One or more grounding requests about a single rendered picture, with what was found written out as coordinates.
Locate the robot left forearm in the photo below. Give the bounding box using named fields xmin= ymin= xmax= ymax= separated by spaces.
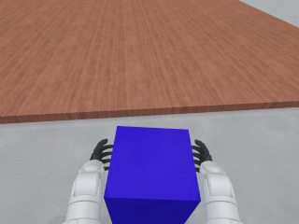
xmin=62 ymin=160 xmax=105 ymax=224

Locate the robot left hand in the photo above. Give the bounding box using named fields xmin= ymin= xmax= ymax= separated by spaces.
xmin=90 ymin=138 xmax=113 ymax=171

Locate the robot right forearm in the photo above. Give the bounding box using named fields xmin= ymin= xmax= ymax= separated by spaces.
xmin=199 ymin=161 xmax=244 ymax=224

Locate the robot right hand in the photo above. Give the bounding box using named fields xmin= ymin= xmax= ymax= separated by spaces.
xmin=192 ymin=139 xmax=213 ymax=173

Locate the carton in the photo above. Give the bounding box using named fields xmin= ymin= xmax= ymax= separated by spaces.
xmin=104 ymin=126 xmax=201 ymax=224

